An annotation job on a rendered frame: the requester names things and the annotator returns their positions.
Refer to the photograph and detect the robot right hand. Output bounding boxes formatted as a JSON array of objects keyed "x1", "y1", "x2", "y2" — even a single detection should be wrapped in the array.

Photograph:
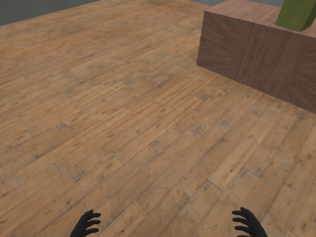
[{"x1": 232, "y1": 206, "x2": 268, "y2": 237}]

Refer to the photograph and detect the carton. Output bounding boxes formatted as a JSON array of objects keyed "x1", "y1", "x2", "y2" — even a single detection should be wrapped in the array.
[{"x1": 275, "y1": 0, "x2": 316, "y2": 32}]

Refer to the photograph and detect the robot left hand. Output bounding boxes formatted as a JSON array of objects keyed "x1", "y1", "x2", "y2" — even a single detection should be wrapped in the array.
[{"x1": 70, "y1": 209, "x2": 101, "y2": 237}]

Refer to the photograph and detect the pedestal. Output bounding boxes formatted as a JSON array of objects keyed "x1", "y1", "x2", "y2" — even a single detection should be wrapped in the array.
[{"x1": 197, "y1": 0, "x2": 316, "y2": 115}]

